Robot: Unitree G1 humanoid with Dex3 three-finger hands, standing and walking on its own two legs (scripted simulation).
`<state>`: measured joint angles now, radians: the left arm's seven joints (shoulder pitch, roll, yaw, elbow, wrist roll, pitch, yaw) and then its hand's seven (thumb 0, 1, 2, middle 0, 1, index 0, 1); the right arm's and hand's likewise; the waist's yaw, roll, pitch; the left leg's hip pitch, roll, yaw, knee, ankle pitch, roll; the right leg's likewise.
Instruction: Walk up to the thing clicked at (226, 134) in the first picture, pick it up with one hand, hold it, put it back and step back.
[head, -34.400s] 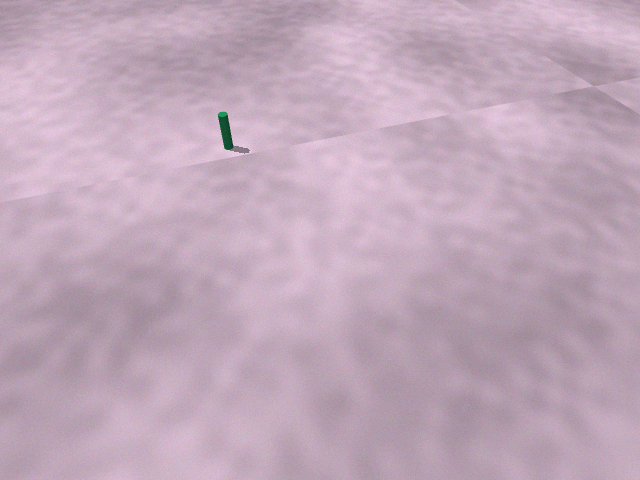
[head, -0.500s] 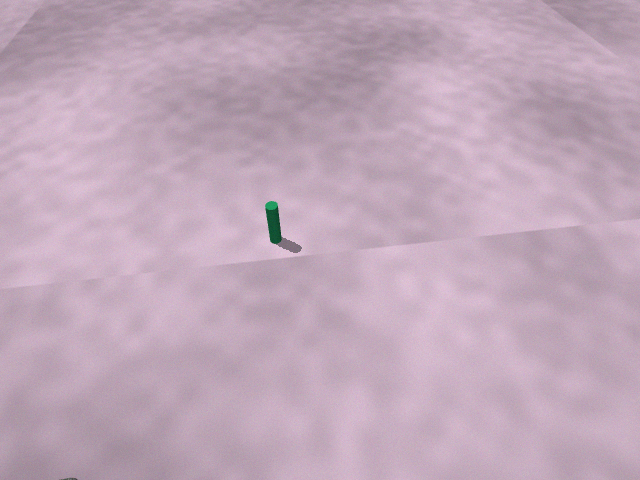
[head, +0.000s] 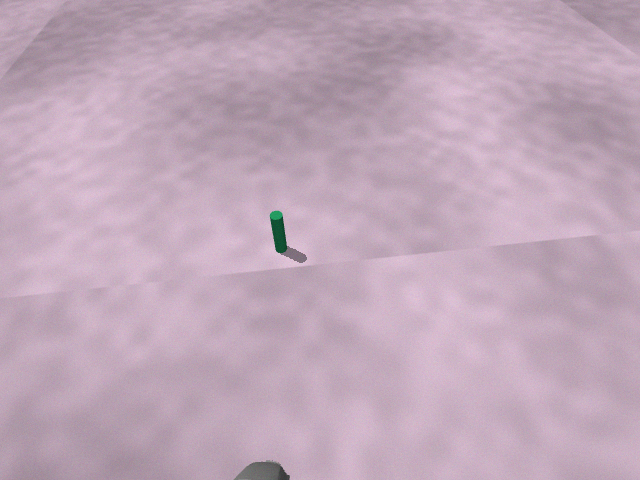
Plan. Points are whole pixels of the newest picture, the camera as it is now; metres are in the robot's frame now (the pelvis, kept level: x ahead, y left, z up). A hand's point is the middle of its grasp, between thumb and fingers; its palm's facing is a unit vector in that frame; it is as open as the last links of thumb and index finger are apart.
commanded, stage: step back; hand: left
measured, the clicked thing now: (278, 232) +1.05 +0.24 -0.67
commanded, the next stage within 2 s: stand in 0.30 s
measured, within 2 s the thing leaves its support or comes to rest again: neither
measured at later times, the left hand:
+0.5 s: hand out of the picture +0.12 +0.29 -0.14, palm faces -0.02 -0.94 -0.35, open 7.4 cm
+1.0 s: hand out of the picture +0.09 +0.28 -0.14, palm faces -0.06 -0.94 -0.34, open 7.4 cm
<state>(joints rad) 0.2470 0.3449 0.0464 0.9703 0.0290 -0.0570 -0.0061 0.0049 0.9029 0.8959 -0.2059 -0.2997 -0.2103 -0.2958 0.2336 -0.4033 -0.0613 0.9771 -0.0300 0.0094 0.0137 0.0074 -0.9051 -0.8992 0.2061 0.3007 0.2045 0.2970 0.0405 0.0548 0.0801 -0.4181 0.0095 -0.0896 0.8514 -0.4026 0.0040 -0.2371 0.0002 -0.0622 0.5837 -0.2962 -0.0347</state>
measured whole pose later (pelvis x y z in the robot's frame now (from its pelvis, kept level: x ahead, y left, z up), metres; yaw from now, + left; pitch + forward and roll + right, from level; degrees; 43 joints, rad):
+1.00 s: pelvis +0.02 +0.03 +0.02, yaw -1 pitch -3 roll +0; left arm 0.12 0.36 -0.01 1.14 0.01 -0.02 -0.01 0.00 0.91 0.90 -0.20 -0.30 -0.21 -0.30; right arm 0.12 -0.35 -0.01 1.16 -0.01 -0.01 0.02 0.01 -0.90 -0.90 0.21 0.30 0.21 0.30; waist -0.01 0.00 0.06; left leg -0.19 0.04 0.03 0.35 -0.11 -0.02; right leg -0.10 -0.02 0.00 0.36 -0.20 0.02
